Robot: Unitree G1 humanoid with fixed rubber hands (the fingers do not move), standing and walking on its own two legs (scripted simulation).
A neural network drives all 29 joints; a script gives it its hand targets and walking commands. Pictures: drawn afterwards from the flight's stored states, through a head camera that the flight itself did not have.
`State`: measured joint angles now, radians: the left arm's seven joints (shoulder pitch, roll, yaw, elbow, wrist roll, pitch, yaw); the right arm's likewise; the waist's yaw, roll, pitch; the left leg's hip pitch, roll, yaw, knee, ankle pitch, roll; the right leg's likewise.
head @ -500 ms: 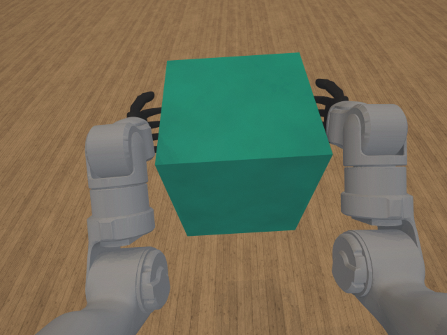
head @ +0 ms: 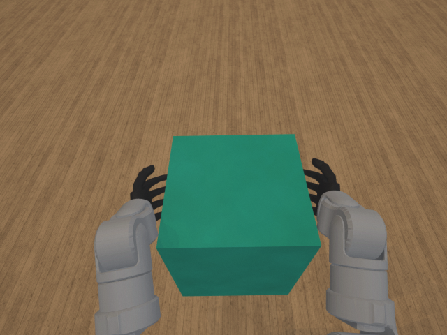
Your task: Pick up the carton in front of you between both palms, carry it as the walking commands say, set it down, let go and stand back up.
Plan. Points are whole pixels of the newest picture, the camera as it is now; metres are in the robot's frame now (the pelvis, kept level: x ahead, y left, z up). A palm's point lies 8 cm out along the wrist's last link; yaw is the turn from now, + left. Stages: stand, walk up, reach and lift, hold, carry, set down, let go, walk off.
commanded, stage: carry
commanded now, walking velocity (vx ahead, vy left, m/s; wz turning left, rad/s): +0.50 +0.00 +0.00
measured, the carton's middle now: (234, 221) +0.31 +0.00 +0.00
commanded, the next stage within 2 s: none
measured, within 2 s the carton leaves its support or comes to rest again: neither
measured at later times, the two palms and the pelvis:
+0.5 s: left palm (173, 108) +0.54 +0.12 +0.09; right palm (313, 100) +0.55 -0.18 +0.08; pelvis +0.28 -0.04 +0.01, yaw +3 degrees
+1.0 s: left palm (170, 73) +0.66 +0.14 +0.09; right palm (296, 68) +0.66 -0.16 +0.09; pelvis +0.40 -0.01 +0.00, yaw +1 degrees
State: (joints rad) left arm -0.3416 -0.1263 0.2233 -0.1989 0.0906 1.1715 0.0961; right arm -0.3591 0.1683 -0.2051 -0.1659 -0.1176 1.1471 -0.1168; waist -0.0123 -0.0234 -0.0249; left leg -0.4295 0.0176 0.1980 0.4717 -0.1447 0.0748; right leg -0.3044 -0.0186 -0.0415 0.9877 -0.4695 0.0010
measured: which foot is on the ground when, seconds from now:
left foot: down 0.00-0.34, up 0.36-0.60, down 0.62-1.00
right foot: up 0.00-0.30, down 0.32-1.00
